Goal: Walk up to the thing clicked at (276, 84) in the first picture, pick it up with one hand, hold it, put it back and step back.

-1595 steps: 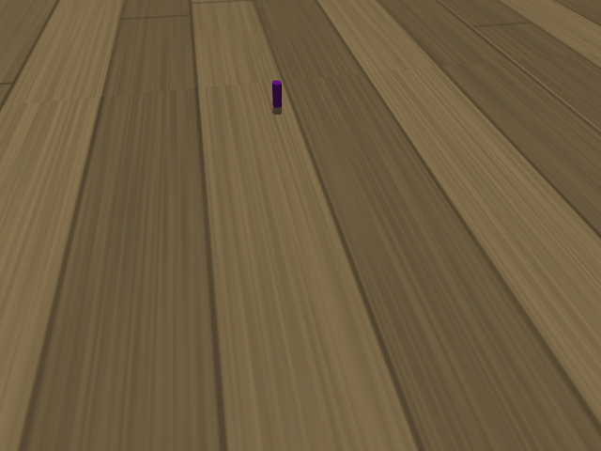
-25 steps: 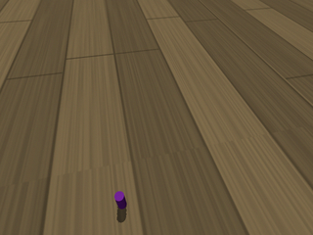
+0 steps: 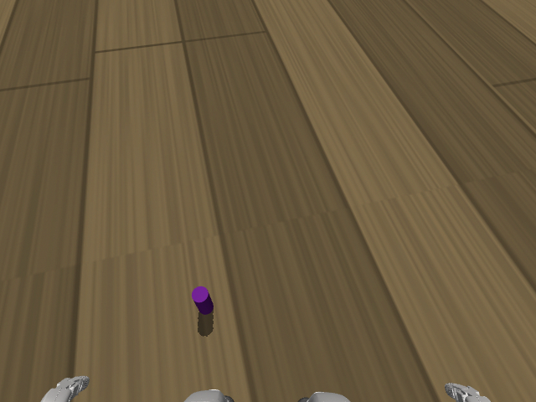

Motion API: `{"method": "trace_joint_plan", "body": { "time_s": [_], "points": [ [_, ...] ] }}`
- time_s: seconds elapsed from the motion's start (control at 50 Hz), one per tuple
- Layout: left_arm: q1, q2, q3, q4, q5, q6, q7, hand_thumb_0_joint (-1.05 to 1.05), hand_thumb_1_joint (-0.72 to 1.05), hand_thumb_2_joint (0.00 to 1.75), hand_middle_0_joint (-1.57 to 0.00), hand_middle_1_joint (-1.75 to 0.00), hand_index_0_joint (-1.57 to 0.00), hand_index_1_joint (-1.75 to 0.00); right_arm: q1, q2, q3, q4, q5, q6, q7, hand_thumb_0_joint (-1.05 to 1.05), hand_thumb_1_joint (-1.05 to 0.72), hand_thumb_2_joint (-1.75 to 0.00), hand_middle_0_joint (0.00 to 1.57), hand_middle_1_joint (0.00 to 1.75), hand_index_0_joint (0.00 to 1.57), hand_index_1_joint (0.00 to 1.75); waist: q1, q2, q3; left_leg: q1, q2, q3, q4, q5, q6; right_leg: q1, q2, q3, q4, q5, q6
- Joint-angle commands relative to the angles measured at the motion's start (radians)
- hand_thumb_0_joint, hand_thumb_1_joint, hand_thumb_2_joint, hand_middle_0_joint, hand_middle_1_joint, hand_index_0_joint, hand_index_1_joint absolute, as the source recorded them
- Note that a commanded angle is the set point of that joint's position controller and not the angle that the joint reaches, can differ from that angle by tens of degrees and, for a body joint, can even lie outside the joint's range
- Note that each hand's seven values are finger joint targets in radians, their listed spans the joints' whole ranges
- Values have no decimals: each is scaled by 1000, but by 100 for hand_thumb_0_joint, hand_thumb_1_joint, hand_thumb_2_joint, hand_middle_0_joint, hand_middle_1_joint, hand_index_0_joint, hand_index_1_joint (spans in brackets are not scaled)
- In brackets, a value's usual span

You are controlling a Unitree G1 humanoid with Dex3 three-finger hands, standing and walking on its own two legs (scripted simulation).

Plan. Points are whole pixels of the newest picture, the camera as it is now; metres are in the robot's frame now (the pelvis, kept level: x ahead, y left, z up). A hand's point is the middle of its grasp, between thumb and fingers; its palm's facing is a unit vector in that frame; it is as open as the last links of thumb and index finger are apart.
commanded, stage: step back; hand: left
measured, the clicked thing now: (203, 301) +0.46 +0.22 -0.69
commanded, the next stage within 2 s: none
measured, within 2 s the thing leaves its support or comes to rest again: neither
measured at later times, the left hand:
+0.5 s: hand out of the picture +0.06 +0.31 -0.17, palm faces -0.12 -0.93 -0.36, open 7.4 cm
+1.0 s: hand out of the picture -0.03 +0.33 -0.16, palm faces -0.06 -0.93 -0.36, open 7.4 cm
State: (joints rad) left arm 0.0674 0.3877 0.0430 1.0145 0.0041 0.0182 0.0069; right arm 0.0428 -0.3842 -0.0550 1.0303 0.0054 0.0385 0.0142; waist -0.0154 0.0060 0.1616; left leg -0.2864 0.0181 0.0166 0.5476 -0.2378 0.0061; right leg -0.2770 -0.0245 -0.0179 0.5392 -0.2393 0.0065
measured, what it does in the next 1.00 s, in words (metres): walks backwards: left foot, then right foot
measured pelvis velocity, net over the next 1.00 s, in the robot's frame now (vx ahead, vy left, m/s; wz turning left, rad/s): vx -0.19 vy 0.07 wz -0.06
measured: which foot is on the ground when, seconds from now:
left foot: down 0.00-0.02, up 0.04-0.18, down 0.20-0.66, up 0.68-0.92, down 0.94-1.00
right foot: down 0.00-0.22, up 0.24-0.58, down 0.60-0.96, up 0.98-1.00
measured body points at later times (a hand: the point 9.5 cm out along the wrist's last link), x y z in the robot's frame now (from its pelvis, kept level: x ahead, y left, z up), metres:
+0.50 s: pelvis -0.08 +0.06 -0.01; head +0.01 +0.07 +0.43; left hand +0.07 +0.35 -0.14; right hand -0.04 -0.26 -0.12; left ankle -0.07 +0.14 -0.73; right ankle -0.10 -0.08 -0.68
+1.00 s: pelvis -0.19 +0.07 -0.01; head -0.13 +0.09 +0.43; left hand -0.03 +0.37 -0.13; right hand -0.11 -0.25 -0.12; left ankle -0.18 +0.18 -0.73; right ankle -0.12 -0.06 -0.72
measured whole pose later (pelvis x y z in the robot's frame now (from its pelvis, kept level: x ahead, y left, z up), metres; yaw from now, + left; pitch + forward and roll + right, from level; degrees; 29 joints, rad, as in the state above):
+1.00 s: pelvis -0.19 +0.07 -0.01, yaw -4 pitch -3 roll +2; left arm 0.09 0.40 0.07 0.76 0.02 0.07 0.01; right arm 0.15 -0.36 -0.05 0.87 -0.03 0.01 -0.01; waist 0.01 -0.09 0.20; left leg -0.25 -0.06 0.00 0.65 -0.34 0.02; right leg -0.43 0.02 0.13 0.78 -0.36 0.00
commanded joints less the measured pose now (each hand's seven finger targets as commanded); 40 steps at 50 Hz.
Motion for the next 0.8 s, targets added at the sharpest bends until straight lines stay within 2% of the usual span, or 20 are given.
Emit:
{"method": "trace_joint_plan", "body": {
  "time_s": [0.0, 0.04, 0.08, 0.12, 0.16, 0.18, 0.2, 0.24, 0.28, 0.34, 0.36, 0.44, 0.52, 0.58, 0.6, 0.62, 0.64, 0.66, 0.7, 0.78],
  "points": [
    [3, 292, 75, -111, 15, -13, 21, 0, 90, 90, -20, -30, -20, -30, 41, -168, -41, -89, -4, 10, -8, 0, -90, -90, 20, 30, 20, 30, 24, -189, -238, 7, -94, 1, 336, -190, 23, 24, -326, 328, -182, 373, -262],
    [-35, 307, 84, -149, 37, -14, 22, 0, 90, 90, -20, -30, -20, -30, 99, -173, -45, -94, -12, 21, -1, 0, -90, -90, 20, 30, 20, 30, 8, -227, -206, -16, -61, -81, 460, -341, 33, -54, -370, 347, -171, 349, -306],
    [-121, 282, 82, -189, 37, -11, 27, 0, 90, 90, -20, -30, -20, -30, 165, -186, -55, -92, -1, 16, 4, 0, -90, -90, 20, 30, 20, 30, -33, -227, -204, 38, -43, -101, 460, -305, 48, -117, -309, 251, -121, 321, -247],
    [-110, 256, 72, -200, 41, -5, 28, 0, 90, 90, -20, -30, -20, -30, 186, -187, -56, -97, -3, 4, 2, 0, -90, -90, 20, 30, 20, 30, -23, -213, -220, 22, -35, -55, 276, -206, 36, -47, -242, 202, -47, 301, -188],
    [-108, 237, 66, -221, 27, 12, 25, 0, 90, 90, -20, -30, -20, -30, 225, -184, -59, -92, -26, -10, -6, 0, -90, -90, 20, 30, 20, 30, -48, -108, -199, 71, -15, -43, -35, 14, 14, -45, -164, 152, 97, 178, -113],
    [-77, 191, 58, -229, 16, 24, 22, 0, 90, 90, -20, -30, -20, -30, 194, -223, -72, -104, -45, -18, -13, 0, -90, -90, 20, 30, 20, 30, -27, 98, -169, 77, 78, -205, -177, 207, 18, -96, -47, 99, 252, 41, -73],
    [-61, 150, 51, -237, 8, 26, 26, 0, 90, 90, -20, -30, -20, -30, 198, -290, -86, -112, -61, -26, -20, 0, -90, -90, 20, 30, 20, 30, -13, 254, -154, 186, 202, -404, -175, 518, 43, -283, 104, 99, 384, -310, -43],
    [-11, 158, 54, -225, 11, 31, 38, 0, 90, 90, -20, -30, -20, -30, 158, -321, -85, -150, -53, -30, -29, 0, -90, -90, 20, 30, 20, 30, -7, 161, -174, 168, 288, -390, -111, 742, 135, -296, 133, 193, 527, -381, -36],
    [-60, 180, 64, -217, 18, 27, 46, 0, 90, 90, -20, -30, -20, -30, 110, -303, -87, -170, -47, -34, -44, 0, -90, -90, 20, 30, 20, 30, -22, 186, -185, 136, 298, -412, -122, 624, 185, -283, 125, 253, 630, -336, -34],
    [31, 184, 69, -210, 8, 27, 34, 0, 90, 90, -20, -30, -20, -30, 54, -233, -66, -202, -42, -40, -59, 0, -90, -90, 20, 30, 20, 30, 37, 148, -189, 216, 205, -256, -48, 643, 165, -308, 125, 222, 672, -228, -29],
    [35, 185, 73, -218, 13, 25, 32, 0, 90, 90, -20, -30, -20, -30, 79, -232, -69, -204, -40, -41, -61, 0, -90, -90, 20, 30, 20, 30, 24, 133, -197, 238, 223, -271, -38, 637, 197, -297, 121, 214, 658, -237, -17],
    [-6, 169, 75, -265, 19, 8, 23, 0, 90, 90, -20, -30, -20, -30, 170, -224, -74, -202, -29, -40, -63, 0, -90, -90, 20, 30, 20, 30, -29, 76, -214, 336, 225, -272, -12, 612, 220, -284, 100, 169, 464, -245, 8],
    [41, 150, 76, -266, 20, -4, 16, 0, 90, 90, -20, -30, -20, -30, 167, -240, -73, -215, -24, -32, -57, 0, -90, -90, 20, 30, 20, 30, -20, 119, -261, 319, 200, -228, 47, 562, 193, -147, 59, 83, 172, -204, -11],
    [135, 148, 82, -220, 29, -15, 18, 0, 90, 90, -20, -30, -20, -30, 116, -230, -66, -231, -7, -18, -48, 0, -90, -90, 20, 30, 20, 30, 28, 64, -291, 171, 143, -146, 156, 436, 126, 92, 46, 73, -135, 152, -48],
    [135, 198, 93, -222, 35, -20, 21, 0, 90, 90, -20, -30, -20, -30, 95, -200, -56, -241, 2, -20, -46, 0, -90, -90, 20, 30, 20, 30, 28, -26, -304, 17, 96, -126, 197, 270, 87, 205, -33, 210, -77, 346, -84],
    [106, 255, 108, -240, 33, -18, 19, 0, 90, 90, -20, -30, -20, -30, 91, -174, -43, -257, 8, -21, -43, 0, -90, -90, 20, 30, 20, 30, 32, -172, -265, -132, -26, -76, 309, 19, 35, 216, -169, 397, -89, 441, -183],
    [54, 315, 113, -267, 30, -13, 19, 0, 90, 90, -20, -30, -20, -30, 83, -174, -49, -245, 1, -9, -56, 0, -90, -90, 20, 30, 20, 30, 56, -320, -205, -124, -95, -59, 517, -400, 7, 40, -361, 589, -147, 504, -344],
    [29, 306, 116, -292, 34, -16, 20, 0, 90, 90, -20, -30, -20, -30, 113, -207, -64, -232, -4, -4, -57, 0, -90, -90, 20, 30, 20, 30, 37, -283, -152, -79, -53, -159, 623, -444, 0, -64, -383, 619, -155, 474, -361],
    [10, 227, 100, -306, 18, -12, 22, 0, 90, 90, -20, -30, -20, -30, 131, -207, -53, -206, 3, -8, -45, 0, -90, -90, 20, 30, 20, 30, 19, -140, -131, -108, -112, -164, 637, -359, 3, -31, -241, 380, -120, 474, -286],
    [47, 192, 91, -314, 35, 1, 25, 0, 90, 90, -20, -30, -20, -30, 152, -176, -31, -216, 3, -26, -50, 0, -90, -90, 20, 30, 20, 30, 39, -121, -187, -135, -112, -91, 452, -270, -23, 113, -124, 245, -37, 531, -217]
  ]
}}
